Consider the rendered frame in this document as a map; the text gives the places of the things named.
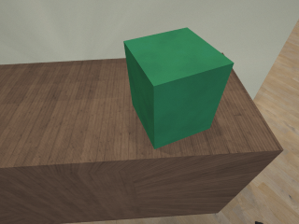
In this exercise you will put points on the carton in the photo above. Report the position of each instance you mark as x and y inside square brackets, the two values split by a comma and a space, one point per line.
[176, 81]

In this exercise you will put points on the pedestal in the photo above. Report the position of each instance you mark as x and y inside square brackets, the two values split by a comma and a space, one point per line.
[73, 149]

